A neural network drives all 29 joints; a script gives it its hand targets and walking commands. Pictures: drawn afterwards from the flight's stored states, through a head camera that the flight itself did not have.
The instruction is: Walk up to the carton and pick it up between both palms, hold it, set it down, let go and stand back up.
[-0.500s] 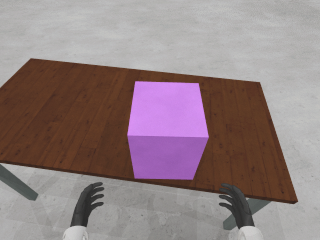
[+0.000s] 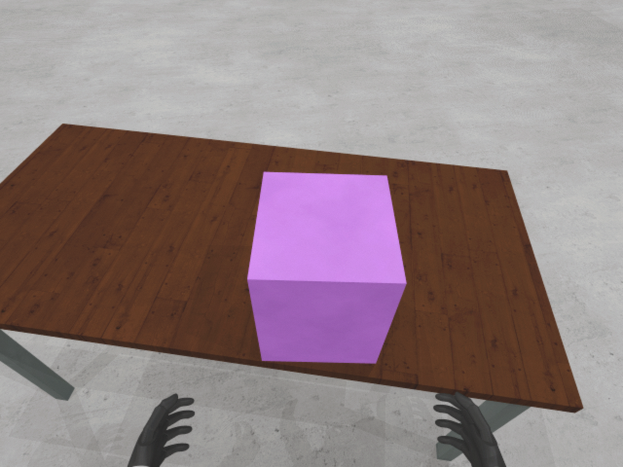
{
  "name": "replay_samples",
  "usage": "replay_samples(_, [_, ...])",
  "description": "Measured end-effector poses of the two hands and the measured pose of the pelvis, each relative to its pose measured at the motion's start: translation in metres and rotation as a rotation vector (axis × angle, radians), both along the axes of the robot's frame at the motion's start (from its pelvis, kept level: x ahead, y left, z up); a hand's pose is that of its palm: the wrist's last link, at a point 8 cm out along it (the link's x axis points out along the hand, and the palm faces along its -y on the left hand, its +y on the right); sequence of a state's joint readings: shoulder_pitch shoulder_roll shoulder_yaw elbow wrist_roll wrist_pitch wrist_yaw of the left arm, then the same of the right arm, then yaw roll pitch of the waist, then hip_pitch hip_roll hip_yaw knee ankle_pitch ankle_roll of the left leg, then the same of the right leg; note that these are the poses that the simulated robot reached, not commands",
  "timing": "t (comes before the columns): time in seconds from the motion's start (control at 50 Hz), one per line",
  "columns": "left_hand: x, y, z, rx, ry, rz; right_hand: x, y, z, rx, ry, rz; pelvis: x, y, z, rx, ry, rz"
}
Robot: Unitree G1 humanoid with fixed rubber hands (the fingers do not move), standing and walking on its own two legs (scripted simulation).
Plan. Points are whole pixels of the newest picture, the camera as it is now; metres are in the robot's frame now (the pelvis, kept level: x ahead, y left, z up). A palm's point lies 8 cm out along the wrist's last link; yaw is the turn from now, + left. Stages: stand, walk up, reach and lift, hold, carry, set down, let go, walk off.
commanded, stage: set down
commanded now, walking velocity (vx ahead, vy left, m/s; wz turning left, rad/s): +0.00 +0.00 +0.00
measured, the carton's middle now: (322, 271) +0.42 +0.00 -0.04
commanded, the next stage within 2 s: let go in 0.74 s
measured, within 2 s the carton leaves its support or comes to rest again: neither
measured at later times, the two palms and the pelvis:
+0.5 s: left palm out of the picture +0.14 +0.23 -0.09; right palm out of the picture +0.14 -0.21 -0.09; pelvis -0.01 +0.00 +0.00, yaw +0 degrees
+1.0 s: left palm out of the picture +0.14 +0.23 -0.09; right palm out of the picture +0.13 -0.22 -0.09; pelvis -0.01 +0.00 +0.00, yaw -1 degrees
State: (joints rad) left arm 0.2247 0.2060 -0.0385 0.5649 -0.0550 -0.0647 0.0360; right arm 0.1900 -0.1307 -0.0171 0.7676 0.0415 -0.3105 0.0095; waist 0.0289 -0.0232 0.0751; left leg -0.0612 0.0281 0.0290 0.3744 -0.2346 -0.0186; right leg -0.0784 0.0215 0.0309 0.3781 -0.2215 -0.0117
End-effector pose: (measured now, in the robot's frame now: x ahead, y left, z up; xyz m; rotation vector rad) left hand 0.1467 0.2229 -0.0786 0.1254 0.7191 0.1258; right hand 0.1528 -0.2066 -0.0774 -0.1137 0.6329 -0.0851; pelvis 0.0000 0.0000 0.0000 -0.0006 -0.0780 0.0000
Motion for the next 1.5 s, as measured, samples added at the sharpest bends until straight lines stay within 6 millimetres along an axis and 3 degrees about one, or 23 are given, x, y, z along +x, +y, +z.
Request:
replay_samples(0.44, [-0.013,0.007,-0.01,0.024,0.163,-0.002,-0.015,-0.007,-0.01,-0.036,0.126,0.014,-0.006,0.001,0.0,-0.001,0.006,-0.002])
replay_samples(0.78, [-0.004,0.005,-0.01,0.027,0.16,-0.012,-0.02,-0.014,-0.011,-0.053,0.128,0.014,-0.009,0.003,-0.001,0.0,0.009,-0.009])
replay_samples(1.3, [-0.014,0.005,-0.012,0.038,0.155,-0.018,-0.025,-0.017,-0.013,-0.056,0.146,0.014,-0.015,0.0,-0.003,0.0,0.017,-0.006])
replay_samples(1.4, [-0.028,0.01,-0.021,0.048,0.162,-0.026,-0.05,-0.026,-0.033,-0.058,0.332,-0.03,-0.014,0.001,-0.006,-0.005,0.053,-0.001])
replay_samples(1.5, [-0.056,0.011,-0.035,0.035,0.248,-0.006,-0.086,-0.032,-0.048,-0.053,0.457,-0.071,-0.012,0.002,-0.007,-0.006,0.069,-0.004])
